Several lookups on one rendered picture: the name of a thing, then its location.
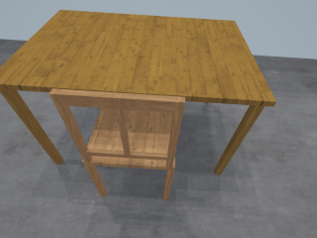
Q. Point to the chair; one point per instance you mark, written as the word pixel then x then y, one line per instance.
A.
pixel 138 131

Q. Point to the table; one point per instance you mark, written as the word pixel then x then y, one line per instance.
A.
pixel 203 60

